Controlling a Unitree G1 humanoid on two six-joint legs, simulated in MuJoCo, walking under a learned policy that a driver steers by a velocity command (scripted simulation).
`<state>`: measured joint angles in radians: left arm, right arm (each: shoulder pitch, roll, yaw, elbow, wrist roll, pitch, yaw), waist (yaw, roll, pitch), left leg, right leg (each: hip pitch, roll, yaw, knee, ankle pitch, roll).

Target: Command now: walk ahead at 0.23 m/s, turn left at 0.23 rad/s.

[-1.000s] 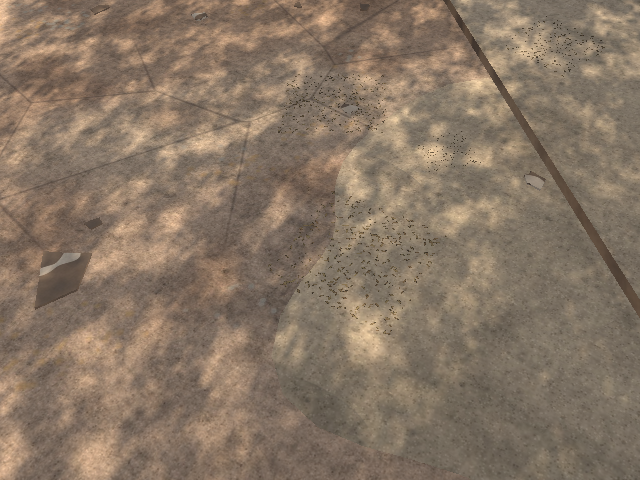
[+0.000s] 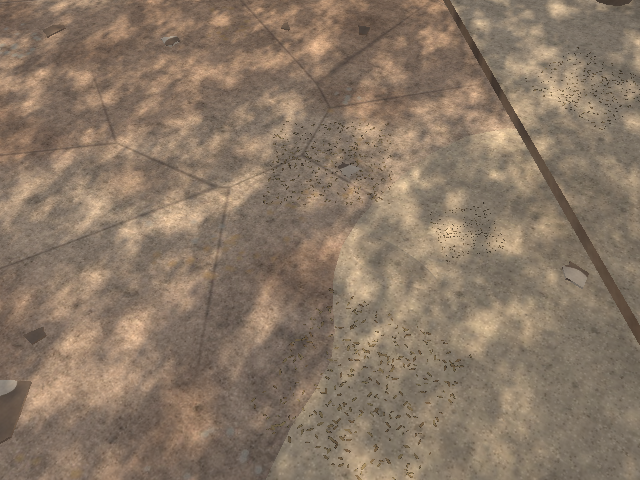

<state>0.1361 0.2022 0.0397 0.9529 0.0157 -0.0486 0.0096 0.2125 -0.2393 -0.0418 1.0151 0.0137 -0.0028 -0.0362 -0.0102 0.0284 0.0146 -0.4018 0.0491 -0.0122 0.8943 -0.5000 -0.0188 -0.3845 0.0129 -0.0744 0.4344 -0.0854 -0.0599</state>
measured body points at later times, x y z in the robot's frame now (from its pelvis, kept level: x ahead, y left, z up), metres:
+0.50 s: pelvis +0.13 +0.04 +0.02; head +0.14 +0.08 +0.46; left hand +0.30 +0.33 -0.09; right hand +0.11 -0.22 -0.10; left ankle +0.01 +0.12 -0.73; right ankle +0.31 -0.09 -0.69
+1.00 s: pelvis +0.39 +0.09 +0.01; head +0.42 +0.11 +0.46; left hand +0.25 +0.33 -0.13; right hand +0.67 -0.05 -0.09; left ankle +0.49 +0.29 -0.69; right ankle +0.35 -0.06 -0.73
